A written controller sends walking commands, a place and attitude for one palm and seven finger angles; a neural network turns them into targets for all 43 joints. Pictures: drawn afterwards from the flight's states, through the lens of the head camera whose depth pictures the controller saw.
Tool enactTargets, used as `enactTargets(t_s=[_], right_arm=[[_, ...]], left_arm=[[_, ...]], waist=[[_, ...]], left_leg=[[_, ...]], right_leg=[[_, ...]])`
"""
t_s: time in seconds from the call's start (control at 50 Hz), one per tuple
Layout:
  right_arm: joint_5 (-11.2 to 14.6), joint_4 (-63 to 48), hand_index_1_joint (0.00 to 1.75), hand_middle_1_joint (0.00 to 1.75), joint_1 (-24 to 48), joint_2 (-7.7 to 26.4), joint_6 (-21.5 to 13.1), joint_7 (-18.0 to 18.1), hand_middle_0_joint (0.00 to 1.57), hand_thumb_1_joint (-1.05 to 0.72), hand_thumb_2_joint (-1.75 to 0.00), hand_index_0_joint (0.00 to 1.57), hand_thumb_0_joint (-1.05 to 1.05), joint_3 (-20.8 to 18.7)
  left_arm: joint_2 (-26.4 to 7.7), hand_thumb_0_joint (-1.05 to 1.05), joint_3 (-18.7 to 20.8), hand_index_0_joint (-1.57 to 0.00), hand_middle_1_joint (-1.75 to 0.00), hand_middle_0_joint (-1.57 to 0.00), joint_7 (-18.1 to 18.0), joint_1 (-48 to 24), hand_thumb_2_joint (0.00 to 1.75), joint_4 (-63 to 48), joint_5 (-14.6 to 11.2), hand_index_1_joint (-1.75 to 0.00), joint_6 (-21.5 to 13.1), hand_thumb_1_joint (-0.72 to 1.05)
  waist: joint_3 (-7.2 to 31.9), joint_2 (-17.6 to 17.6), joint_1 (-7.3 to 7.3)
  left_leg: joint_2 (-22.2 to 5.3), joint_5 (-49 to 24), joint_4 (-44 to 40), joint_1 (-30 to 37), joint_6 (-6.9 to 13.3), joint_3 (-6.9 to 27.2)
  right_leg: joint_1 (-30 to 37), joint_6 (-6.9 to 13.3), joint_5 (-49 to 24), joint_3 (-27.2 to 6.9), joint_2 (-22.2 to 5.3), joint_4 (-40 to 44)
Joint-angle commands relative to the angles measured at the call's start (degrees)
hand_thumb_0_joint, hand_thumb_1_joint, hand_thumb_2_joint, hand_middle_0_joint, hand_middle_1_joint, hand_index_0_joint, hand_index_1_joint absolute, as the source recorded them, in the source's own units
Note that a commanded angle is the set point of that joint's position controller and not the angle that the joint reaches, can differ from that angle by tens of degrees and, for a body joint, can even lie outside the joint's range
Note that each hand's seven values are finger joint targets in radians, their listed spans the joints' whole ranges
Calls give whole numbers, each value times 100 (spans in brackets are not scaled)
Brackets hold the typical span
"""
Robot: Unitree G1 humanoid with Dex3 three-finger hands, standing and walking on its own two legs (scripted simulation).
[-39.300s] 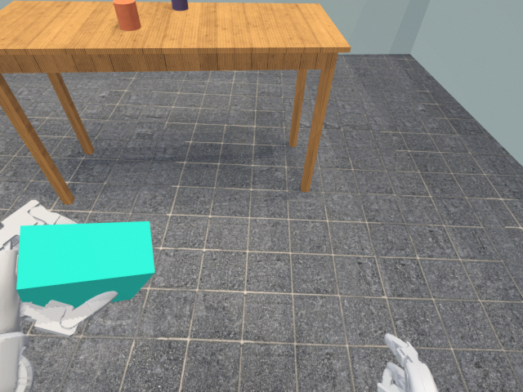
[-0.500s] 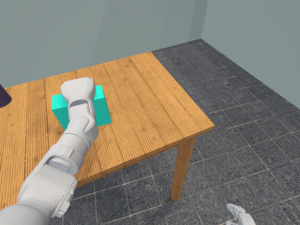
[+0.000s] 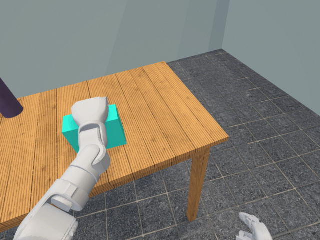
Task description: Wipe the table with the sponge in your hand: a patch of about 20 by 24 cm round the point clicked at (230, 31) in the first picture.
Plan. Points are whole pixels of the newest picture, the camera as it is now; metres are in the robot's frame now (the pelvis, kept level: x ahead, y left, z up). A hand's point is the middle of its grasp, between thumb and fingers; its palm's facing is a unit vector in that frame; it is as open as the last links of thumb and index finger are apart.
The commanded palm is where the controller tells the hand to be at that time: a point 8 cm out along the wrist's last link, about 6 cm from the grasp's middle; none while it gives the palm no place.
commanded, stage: wipe back along the third lane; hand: left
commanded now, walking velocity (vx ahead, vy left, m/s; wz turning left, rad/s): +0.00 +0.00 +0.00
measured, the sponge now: (99, 134) +0.37 +0.22 +0.06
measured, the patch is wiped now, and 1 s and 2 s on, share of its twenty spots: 0.90 0.90 0.90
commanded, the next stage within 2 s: slide back across to the middle lane in 0.48 s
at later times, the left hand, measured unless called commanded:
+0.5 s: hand (102, 137) +0.33 +0.19 +0.11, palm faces +0.10 -0.02 -0.99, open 9.8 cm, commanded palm +0.28 +0.17 +0.13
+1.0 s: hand (89, 145) +0.30 +0.20 +0.12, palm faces +0.13 -0.11 -0.98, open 9.8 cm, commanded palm +0.25 +0.22 +0.17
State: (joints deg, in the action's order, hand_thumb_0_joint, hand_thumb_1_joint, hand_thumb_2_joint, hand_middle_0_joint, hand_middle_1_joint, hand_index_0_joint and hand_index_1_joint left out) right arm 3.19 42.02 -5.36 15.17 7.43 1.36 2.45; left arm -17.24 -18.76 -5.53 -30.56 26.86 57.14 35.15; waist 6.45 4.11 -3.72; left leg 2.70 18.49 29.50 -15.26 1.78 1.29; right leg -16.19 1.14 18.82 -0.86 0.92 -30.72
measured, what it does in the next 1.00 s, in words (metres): stands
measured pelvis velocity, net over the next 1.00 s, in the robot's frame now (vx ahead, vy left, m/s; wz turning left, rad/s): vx -0.02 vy -0.01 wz -0.04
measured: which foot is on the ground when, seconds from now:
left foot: down 0.00-1.00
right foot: down 0.00-1.00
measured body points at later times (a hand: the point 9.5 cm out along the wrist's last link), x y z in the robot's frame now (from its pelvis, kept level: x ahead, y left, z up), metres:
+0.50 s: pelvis -0.01 +0.00 +0.00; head -0.03 -0.04 +0.45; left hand +0.32 +0.18 +0.16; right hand +0.22 -0.21 -0.09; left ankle -0.04 +0.10 -0.73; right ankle -0.04 -0.11 -0.73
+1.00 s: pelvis -0.02 -0.01 +0.00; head -0.05 -0.05 +0.45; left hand +0.28 +0.21 +0.17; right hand +0.21 -0.22 -0.08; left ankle -0.04 +0.10 -0.73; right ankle -0.04 -0.11 -0.73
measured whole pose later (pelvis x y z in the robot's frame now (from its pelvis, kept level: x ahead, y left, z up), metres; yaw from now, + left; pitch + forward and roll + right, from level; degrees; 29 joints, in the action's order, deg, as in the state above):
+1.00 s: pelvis -0.02 -0.01 +0.00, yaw -2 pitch -1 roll +1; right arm 2.9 39.6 -1.0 14.8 7.1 0.7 4.7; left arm -20.0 -16.3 -1.8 -11.7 1.0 55.4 38.4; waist 4.1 4.7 -5.1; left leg 1.4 17.3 27.4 -8.8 0.9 -0.6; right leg -11.1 2.0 17.5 -2.7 2.2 -30.0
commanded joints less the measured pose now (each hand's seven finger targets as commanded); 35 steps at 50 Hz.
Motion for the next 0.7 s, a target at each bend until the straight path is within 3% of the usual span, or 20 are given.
enactTargets(t_s=[0.0,0.02,0.04,0.06,0.08,0.1,0.12,0.18,0.22,0.28,0.32,0.38,0.42,0.48,0.52,0.56,0.58,0.62,0.66,0.68], right_arm=[[41,-923,30,30,1150,596,-271,23,20,-90,-90,20,0,-156],[50,-905,30,30,1158,592,-287,22,20,-90,-90,20,0,-157],[40,-864,30,30,1134,608,-296,15,20,-90,-90,20,0,-162],[37,-899,30,30,1171,587,-314,5,20,-90,-90,20,0,-163],[30,-942,30,30,1217,589,-308,-18,20,-90,-90,20,0,-153],[37,-979,30,30,1247,556,-316,-30,20,-90,-90,20,0,-142],[44,-960,30,30,1246,562,-317,-41,20,-90,-90,20,0,-148],[36,-980,30,30,1364,569,-290,-28,20,-90,-90,20,0,-111],[53,-997,30,30,1369,529,-311,-71,20,-90,-90,20,0,-121],[44,-1058,30,30,1495,528,-282,-127,20,-90,-90,20,0,-113],[71,-1046,30,30,1519,487,-281,-149,20,-90,-90,20,0,-105],[46,-1053,30,30,1607,511,-259,-153,20,-90,-90,20,0,-82],[73,-1065,30,30,1621,452,-257,-190,20,-90,-90,20,0,-64],[60,-1133,30,30,1687,458,-242,-253,20,-90,-90,20,0,-57],[75,-1125,30,30,1665,426,-257,-290,20,-90,-90,20,0,-59],[71,-1124,30,30,1720,436,-239,-293,20,-90,-90,20,0,-52],[71,-1142,30,30,1786,454,-219,-275,20,-90,-90,20,0,-32],[67,-1118,30,30,1790,416,-228,-232,20,-90,-90,20,0,-1],[61,-1118,30,30,1806,430,-224,-191,20,-90,-90,20,0,11],[38,-1139,30,30,1839,461,-199,-166,20,-90,-90,20,0,33]], left_arm=[[-121,0,129,-120,-160,-120,138,-1255,130,-842,-199,-160,171,10],[-44,0,41,-120,-160,-120,145,-1387,130,-913,-219,-160,204,10],[-189,0,175,-120,-160,-120,124,-1295,130,-821,-193,-160,243,10],[-55,0,87,-120,-160,-120,128,-1175,130,-909,-195,-160,263,10],[-251,0,290,-120,-160,-120,135,-1052,130,-1060,-173,-160,263,10],[10,0,62,-120,-160,-120,146,-910,130,-1066,-225,-160,288,10],[12,0,66,-120,-160,-120,148,-901,130,-1126,-254,-160,292,10],[-208,0,229,-120,-160,-120,154,-946,130,-1232,-200,-160,342,10],[152,0,-66,-120,-160,-120,139,-780,130,-1356,-238,-160,375,10],[-113,0,198,-120,-160,-120,136,-447,130,-1597,-225,-160,420,10],[297,0,-235,-120,-160,-120,152,-594,130,-1686,-249,-160,471,10],[-171,0,181,-120,-160,-120,150,-456,130,-1746,-176,-160,556,10],[355,0,-320,-120,-160,-120,167,-379,130,-1808,-182,-160,581,10],[106,0,-85,-120,-160,-120,179,-152,130,-2085,-156,-160,607,10],[289,0,-254,-120,-160,-120,157,142,130,-2099,-188,-160,623,10],[170,0,-182,-120,-160,-120,141,84,130,-2225,-197,-160,664,10],[-223,0,186,-120,-160,-120,134,77,130,-2302,-156,-160,690,10],[-82,0,-1,-120,-160,-120,116,-105,130,-2332,-126,-160,714,10],[-295,0,163,-120,-160,-120,142,-71,130,-2319,-102,-160,717,10],[-745,0,550,-120,-160,-120,146,-122,130,-2433,-13,-160,690,10]], waist=[[1090,-895,-4],[1051,-809,22],[1083,-887,-9],[1166,-834,-42],[1285,-873,-129],[1181,-872,-81],[1087,-915,-60],[1047,-946,-132],[1093,-834,-88],[1173,-927,-203],[940,-891,-63],[977,-937,-201],[841,-908,-91],[1023,-877,-217],[879,-912,-165],[881,-904,-178],[863,-931,-255],[789,-807,-186],[729,-750,-220],[814,-799,-295]], left_leg=[[17,-2315,-191,326,35,-202],[28,-2237,-194,356,37,-206],[27,-2237,-195,343,30,-203],[46,-2301,-183,368,27,-202],[29,-2385,-160,384,34,-168],[42,-2330,-156,363,40,-208],[43,-2249,-161,335,37,-221],[34,-2075,-221,289,35,-186],[56,-2233,-156,372,32,-218],[42,-2231,-165,357,27,-194],[41,-2132,-174,387,32,-220],[46,-2057,-199,337,33,-203],[50,-2085,-197,363,26,-226],[39,-2167,-183,406,35,-181],[50,-2178,-161,369,27,-221],[52,-2081,-198,349,16,-236],[25,-1987,-239,317,18,-200],[41,-1983,-262,338,15,-239],[41,-1898,-314,335,17,-239],[16,-1870,-346,322,14,-191]], right_leg=[[786,197,-2541,211,90,167],[726,198,-2472,213,89,200],[765,206,-2472,208,97,183],[815,209,-2517,220,96,158],[866,224,-2583,168,114,152],[882,201,-2574,223,92,118],[857,190,-2550,215,95,148],[814,206,-2329,162,113,201],[855,203,-2519,207,104,123],[950,210,-2524,135,131,143],[807,193,-2405,215,119,150],[886,211,-2355,107,140,193],[826,202,-2355,181,128,155],[922,229,-2403,128,160,132],[946,210,-2484,161,149,96],[978,202,-2410,151,144,121],[953,221,-2265,46,174,173],[960,215,-2235,95,148,174],[963,214,-2101,66,152,222],[988,244,-2001,-46,185,247]])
